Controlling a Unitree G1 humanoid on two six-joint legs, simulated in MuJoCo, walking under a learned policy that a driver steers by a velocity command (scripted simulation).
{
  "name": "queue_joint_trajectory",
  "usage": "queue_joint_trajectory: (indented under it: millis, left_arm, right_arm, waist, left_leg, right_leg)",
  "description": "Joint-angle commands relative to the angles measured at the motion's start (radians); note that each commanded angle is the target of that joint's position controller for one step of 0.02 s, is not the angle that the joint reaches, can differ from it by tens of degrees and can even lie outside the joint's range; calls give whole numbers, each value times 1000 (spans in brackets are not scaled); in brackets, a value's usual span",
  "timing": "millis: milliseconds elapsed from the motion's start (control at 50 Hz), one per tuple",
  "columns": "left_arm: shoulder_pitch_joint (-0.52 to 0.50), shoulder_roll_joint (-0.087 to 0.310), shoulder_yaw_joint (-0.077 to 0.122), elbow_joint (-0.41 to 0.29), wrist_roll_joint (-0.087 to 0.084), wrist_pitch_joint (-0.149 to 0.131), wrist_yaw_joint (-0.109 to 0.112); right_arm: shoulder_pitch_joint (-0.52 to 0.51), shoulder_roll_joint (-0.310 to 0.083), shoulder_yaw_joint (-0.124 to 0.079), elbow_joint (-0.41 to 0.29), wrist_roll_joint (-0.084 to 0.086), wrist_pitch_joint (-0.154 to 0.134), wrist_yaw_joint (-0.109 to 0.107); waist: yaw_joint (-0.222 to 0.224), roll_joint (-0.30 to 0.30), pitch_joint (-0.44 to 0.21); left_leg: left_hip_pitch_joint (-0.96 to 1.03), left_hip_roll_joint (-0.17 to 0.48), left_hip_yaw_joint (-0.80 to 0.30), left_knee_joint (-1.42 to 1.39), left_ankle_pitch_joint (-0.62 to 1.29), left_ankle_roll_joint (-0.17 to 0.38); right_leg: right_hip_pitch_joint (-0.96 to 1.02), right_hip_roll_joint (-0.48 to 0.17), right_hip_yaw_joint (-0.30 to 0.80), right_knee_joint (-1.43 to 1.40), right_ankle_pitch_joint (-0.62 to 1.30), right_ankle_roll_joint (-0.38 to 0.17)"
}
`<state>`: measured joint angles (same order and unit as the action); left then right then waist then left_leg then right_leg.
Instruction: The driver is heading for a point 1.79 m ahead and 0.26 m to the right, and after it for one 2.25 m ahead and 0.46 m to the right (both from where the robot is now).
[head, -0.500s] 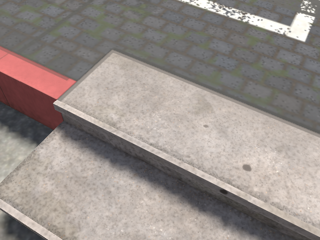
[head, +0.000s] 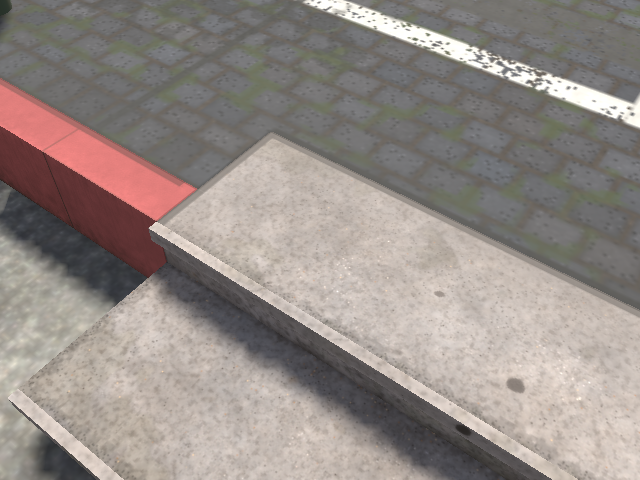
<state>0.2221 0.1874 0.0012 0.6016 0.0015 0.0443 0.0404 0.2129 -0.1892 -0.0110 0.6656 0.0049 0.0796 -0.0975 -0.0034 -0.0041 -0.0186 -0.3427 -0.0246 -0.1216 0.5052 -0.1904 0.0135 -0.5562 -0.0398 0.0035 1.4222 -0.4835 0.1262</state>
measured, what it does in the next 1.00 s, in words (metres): climbs: right foot, then left foot 0.14 m higher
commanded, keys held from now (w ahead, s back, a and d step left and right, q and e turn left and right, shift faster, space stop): w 1.00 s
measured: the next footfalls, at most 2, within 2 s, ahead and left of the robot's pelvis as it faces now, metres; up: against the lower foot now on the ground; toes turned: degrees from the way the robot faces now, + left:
right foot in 0.08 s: -0.03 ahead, -0.14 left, +0.00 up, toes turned -1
left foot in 0.60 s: +0.35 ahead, +0.06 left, +0.14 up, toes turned +5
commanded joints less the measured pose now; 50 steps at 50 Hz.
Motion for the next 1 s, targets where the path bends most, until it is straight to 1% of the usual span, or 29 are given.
queue_joint_trajectory:
  millis: [20, 40, 60, 80, 100, 120, 140, 200, 240, 280, 360, 440, 480, 500, 520, 560, 580, 600, 620, 640, 660, 700, 720, 740, 780, 840, 880, 940, 1000]
  left_arm:
    - [-103, 38, 21, -67, -19, -44, -26]
    - [-64, -18, 7, -47, 13, -13, -3]
    - [27, 39, 35, 12, 32, -5, 18]
    - [96, 33, 18, 23, 39, -24, 32]
    - [158, 105, 16, 11, -2, -25, 12]
    - [225, 203, 60, 31, 7, -33, -4]
    - [185, 189, 64, 44, 31, -45, -5]
    - [180, 161, 71, 69, 6, -53, -7]
    - [210, 117, 68, 109, 6, -61, -24]
    - [290, 73, 59, 182, 18, -78, -41]
    - [392, 49, 48, 315, 14, -117, -40]
    - [403, 74, 45, 386, 14, -125, -12]
    - [430, 79, 45, 406, 8, -105, 11]
    - [413, 69, 42, 408, 0, -96, 21]
    - [356, 47, 28, 377, -9, -94, 16]
    - [335, 191, 56, 337, -2, -117, 1]
    - [323, 266, 81, 332, 2, -130, -14]
    - [261, 294, 98, 314, -17, -144, -35]
    - [315, 204, 82, 259, -52, -165, -64]
    - [242, 111, 83, 219, -12, -173, -95]
    - [238, 39, 80, 193, 25, -170, -88]
    - [154, -16, 52, 125, 49, -142, -50]
    - [141, -10, 46, 109, 53, -129, -33]
    - [128, -36, 34, 75, 46, -120, -32]
    - [83, -70, 10, 34, 29, -101, -37]
    - [96, 16, 24, 58, 34, -82, -41]
    - [13, 55, 31, 41, 42, -75, -51]
    - [-86, 2, 25, 42, 40, -68, -52]
    - [-271, -29, 14, -17, 31, -74, -44]
  right_arm:
    - [-14, -90, -33, -87, 23, 20, -11]
    - [118, -168, -69, -22, -19, -1, 18]
    - [185, -148, -77, 4, -18, -20, 31]
    - [267, -67, -62, 28, -40, -36, 58]
    - [315, 77, -28, 6, -68, -53, 82]
    - [111, -35, -59, -35, -53, -52, 96]
    - [-5, -63, -69, -60, -51, -48, 106]
    - [20, -77, -91, -10, -64, -40, 121]
    - [-36, -28, -75, -27, -58, -47, 113]
    - [-87, 1, -54, -61, -54, -61, 110]
    - [-197, 55, -11, -147, -61, -72, 110]
    - [-312, 41, 16, -252, -47, -69, 103]
    - [-335, 40, 32, -285, -43, -75, 124]
    - [-341, 78, 48, -294, -38, -75, 139]
    - [-279, 69, 45, -256, -24, -73, 146]
    - [-90, 4, 5, -190, -7, -76, 131]
    - [59, -44, -17, -157, 2, -68, 117]
    - [158, -78, -34, -132, -7, -66, 109]
    - [194, -162, -66, -98, -24, -89, 105]
    - [204, -245, -97, -59, -12, -83, 106]
    - [81, -239, -96, -49, -22, -96, 104]
    - [-13, -101, -64, 36, -24, -130, 107]
    - [4, -38, -48, 81, -26, -135, 104]
    - [38, 6, -36, 112, -52, -148, 98]
    - [128, 60, -19, 193, -52, -172, 74]
    - [107, -27, -31, 194, -26, -213, 82]
    - [107, -74, -38, 196, -14, -239, 92]
    - [307, -93, -45, 256, -11, -242, 78]
    - [421, -81, -37, 277, -33, -229, 71]
  waist:
    - [-51, 170, -39]
    - [-69, 283, -22]
    - [-67, 208, -18]
    - [-85, 33, -58]
    - [-105, -217, -71]
    - [56, -286, -14]
    - [57, -262, 103]
    - [36, -235, 111]
    - [50, -159, 127]
    - [47, -85, 156]
    - [36, -102, 156]
    - [10, -114, 190]
    - [17, -79, 178]
    - [15, -61, 157]
    - [-2, -24, 103]
    - [-113, -132, -123]
    - [-179, -202, -235]
    - [-245, -215, -300]
    - [-198, -15, -368]
    - [-181, 202, -352]
    - [-85, 141, -293]
    - [21, -31, -52]
    - [33, 49, -31]
    - [43, 73, 0]
    - [53, 41, 21]
    - [81, -90, 38]
    - [70, -79, 51]
    - [-15, 16, -31]
    - [-55, 6, 20]
  left_leg:
    - [194, 170, -218, -165, 18, 153]
    - [272, 151, -189, -175, 62, 146]
    - [300, 130, -192, -79, 82, 106]
    - [82, 106, -136, 26, -152, 40]
    - [-225, 20, -13, 169, -429, -19]
    - [-275, 4, 48, 186, -308, -47]
    - [-363, 8, 94, 364, -258, -49]
    - [-547, 8, 100, 948, -206, -36]
    - [-735, -5, 124, 1335, -200, 1]
    - [-924, 25, 116, 1436, -174, 34]
    - [-1062, 44, 198, 1503, -212, 56]
    - [-1161, 113, 222, 1371, -355, 70]
    - [-1038, 134, 270, 1151, -348, 83]
    - [-814, 150, 246, 972, -255, 113]
    - [-534, 79, 352, 837, -198, 131]
    - [-105, -57, 362, 778, -226, 156]
    - [-4, -84, 294, 683, -298, 174]
    - [113, -50, 190, 550, -290, 196]
    - [274, 156, -245, 302, -585, 258]
    - [261, 340, -777, -151, -624, 292]
    - [176, 372, -911, -229, -482, 263]
    - [-84, 333, -555, -171, -367, 224]
    - [-139, 299, -515, -126, -218, 254]
    - [-103, 255, -394, -100, -182, 273]
    - [-67, 251, -283, -142, -109, 263]
    - [5, 218, -127, -253, 36, 205]
    - [16, 178, -18, -312, 202, 164]
    - [340, 186, -3, -284, 437, 189]
    - [534, 241, -80, -279, 316, 250]
  right_leg:
    - [149, -44, 20, -847, 114, -32]
    - [226, 73, -105, -1079, 46, -77]
    - [321, 55, -63, -1267, 167, -102]
    - [535, -111, 127, -1261, 162, -104]
    - [730, -327, 298, -1057, 761, -85]
    - [547, -366, 353, -1148, 737, -172]
    - [525, -304, 344, -1178, 651, -203]
    - [546, -213, 240, -1167, 419, -301]
    - [527, -217, 260, -1194, 96, -373]
    - [579, -223, 285, -1210, -51, -354]
    - [581, -198, 222, -1225, 191, -329]
    - [635, -213, 172, -1322, 360, -329]
    - [623, -210, 120, -1422, 549, -344]
    - [547, -206, 63, -1489, 645, -329]
    - [440, -148, -23, -1492, 888, -326]
    - [471, -220, -35, -1209, 1853, -301]
    - [565, -253, -17, -998, 1992, -281]
    - [557, -231, -27, -748, 1898, -251]
    - [297, -90, -6, -382, 1498, -215]
    - [116, 154, 28, 48, 320, -176]
    - [-24, 132, 214, 369, 318, -193]
    - [-95, 25, 104, 438, 400, -214]
    - [-107, 10, 75, 465, 428, -189]
    - [-207, 23, 107, 506, 318, -210]
    - [-302, 25, 144, 464, 217, -253]
    - [-316, 26, 147, 205, 285, -248]
    - [-282, 19, 88, 1, 388, -224]
    - [-469, 2, -48, 102, 341, -197]
    - [-817, -24, -56, 395, 150, -207]
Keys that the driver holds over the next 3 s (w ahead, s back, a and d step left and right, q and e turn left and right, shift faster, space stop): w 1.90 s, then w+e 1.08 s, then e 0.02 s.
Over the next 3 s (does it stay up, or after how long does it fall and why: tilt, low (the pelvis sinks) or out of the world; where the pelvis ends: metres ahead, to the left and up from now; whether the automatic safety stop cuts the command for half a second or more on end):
stays up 1.63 -0.09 0.28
